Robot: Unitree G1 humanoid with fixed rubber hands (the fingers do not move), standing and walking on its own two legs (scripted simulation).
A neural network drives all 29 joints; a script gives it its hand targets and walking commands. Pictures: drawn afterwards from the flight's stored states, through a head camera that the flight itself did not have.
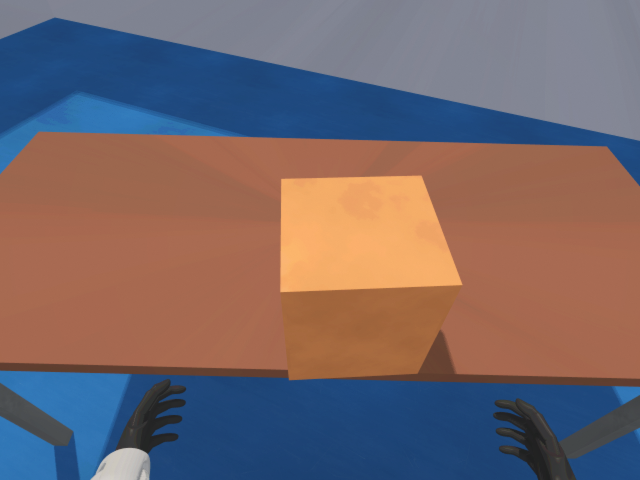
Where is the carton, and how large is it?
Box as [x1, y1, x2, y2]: [280, 176, 461, 379]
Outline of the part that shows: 421,176 281,179 280,292 289,379 417,373 461,286 461,282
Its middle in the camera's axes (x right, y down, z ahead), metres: +0.05 +0.07 +0.60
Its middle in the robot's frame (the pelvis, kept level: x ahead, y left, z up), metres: +0.40 -0.03 -0.02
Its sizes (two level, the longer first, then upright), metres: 0.210 0.200 0.250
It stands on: a table, 0.64 m high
